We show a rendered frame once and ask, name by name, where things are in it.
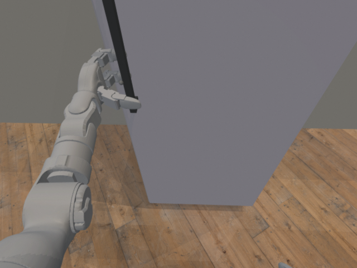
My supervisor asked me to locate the left robot hand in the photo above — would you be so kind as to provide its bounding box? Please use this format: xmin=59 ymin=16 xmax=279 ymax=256
xmin=78 ymin=48 xmax=141 ymax=110

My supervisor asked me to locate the handle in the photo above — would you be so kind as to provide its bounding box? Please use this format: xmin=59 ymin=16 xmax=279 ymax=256
xmin=102 ymin=0 xmax=138 ymax=113

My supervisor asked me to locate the left robot forearm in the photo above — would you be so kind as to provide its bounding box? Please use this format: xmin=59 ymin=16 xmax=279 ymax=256
xmin=22 ymin=91 xmax=102 ymax=227

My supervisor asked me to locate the fridge door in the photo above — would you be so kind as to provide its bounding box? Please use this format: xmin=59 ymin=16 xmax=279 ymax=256
xmin=93 ymin=0 xmax=357 ymax=206

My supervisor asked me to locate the robot left upper arm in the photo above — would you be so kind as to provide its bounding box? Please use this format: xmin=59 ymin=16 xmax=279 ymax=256
xmin=0 ymin=182 xmax=93 ymax=268

